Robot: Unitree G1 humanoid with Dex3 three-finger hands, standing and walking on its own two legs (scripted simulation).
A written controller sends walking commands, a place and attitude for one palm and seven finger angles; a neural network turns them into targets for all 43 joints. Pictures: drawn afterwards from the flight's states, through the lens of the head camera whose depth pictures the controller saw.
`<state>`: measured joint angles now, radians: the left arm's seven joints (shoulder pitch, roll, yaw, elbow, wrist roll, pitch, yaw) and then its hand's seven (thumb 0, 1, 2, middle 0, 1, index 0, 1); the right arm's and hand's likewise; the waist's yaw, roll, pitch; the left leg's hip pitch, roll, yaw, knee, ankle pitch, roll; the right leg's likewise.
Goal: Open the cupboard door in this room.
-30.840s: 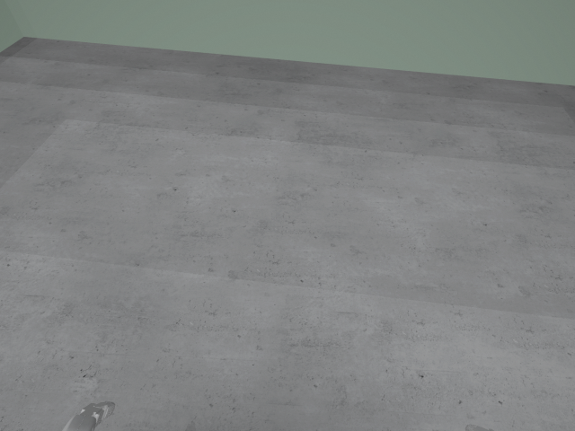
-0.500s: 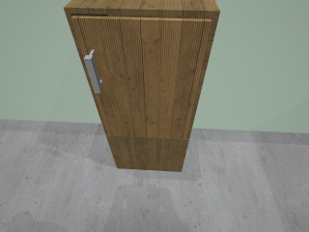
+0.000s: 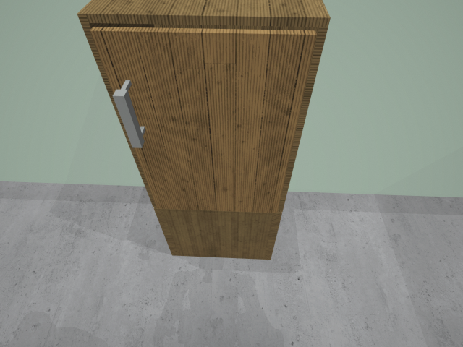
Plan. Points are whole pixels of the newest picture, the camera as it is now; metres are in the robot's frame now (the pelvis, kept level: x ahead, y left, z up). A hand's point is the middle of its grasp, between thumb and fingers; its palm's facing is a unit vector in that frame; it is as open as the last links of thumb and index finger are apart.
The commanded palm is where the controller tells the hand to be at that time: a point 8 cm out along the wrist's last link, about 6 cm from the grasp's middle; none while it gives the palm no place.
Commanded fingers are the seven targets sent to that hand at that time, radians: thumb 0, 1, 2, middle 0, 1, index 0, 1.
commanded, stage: raise the hand with hooked fingers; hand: left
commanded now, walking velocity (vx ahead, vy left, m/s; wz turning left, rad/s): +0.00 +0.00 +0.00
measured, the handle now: (132, 114) +0.56 +0.25 +0.09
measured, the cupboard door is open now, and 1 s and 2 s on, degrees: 0 0 0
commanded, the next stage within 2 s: none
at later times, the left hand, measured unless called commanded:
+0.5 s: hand out of the picture +0.11 +0.21 -0.04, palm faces +0.15 -0.99 -0.03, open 9.0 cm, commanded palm +0.12 +0.26 -0.01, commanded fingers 0.00 0.29 0.64 -0.24 -0.69 -0.24 -0.69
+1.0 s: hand (73, 300) +0.18 +0.26 +0.03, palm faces +0.04 -1.00 -0.08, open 12.0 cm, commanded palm +0.16 +0.31 +0.04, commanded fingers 0.00 -0.29 0.39 -0.28 -1.07 -0.28 -1.07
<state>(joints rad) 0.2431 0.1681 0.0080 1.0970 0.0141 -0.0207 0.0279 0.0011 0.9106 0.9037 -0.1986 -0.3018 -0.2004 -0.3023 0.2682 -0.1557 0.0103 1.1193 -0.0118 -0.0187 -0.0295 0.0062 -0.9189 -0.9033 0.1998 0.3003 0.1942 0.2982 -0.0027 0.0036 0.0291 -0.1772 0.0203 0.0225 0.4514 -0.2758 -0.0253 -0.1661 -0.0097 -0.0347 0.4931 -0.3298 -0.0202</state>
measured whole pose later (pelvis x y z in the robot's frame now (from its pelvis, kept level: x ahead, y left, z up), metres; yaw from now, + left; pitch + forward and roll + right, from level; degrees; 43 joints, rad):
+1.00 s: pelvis -0.06 +0.02 -0.04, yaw +1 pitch +7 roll -2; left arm 0.23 0.32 0.30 0.09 -0.32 -0.30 -0.34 0.00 -0.06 0.49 -0.27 -0.92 -0.27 -0.92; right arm 0.32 -0.28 0.02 0.62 0.05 -0.26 -0.08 0.01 -0.90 -0.90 0.20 0.30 0.20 0.30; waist -0.01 0.03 -0.06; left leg -0.64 0.02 -0.01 0.91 -0.39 0.01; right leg -0.57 -0.02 -0.07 0.87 -0.42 0.00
